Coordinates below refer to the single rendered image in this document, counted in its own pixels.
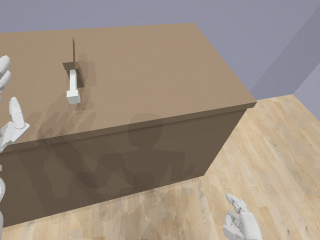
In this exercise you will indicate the right robot hand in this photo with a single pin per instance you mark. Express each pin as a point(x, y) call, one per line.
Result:
point(245, 224)

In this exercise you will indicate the counter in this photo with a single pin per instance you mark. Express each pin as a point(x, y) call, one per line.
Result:
point(157, 104)

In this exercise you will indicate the left robot hand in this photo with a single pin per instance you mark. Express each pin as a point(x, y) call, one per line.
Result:
point(12, 131)

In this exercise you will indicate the tap lever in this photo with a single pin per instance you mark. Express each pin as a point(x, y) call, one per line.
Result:
point(73, 94)

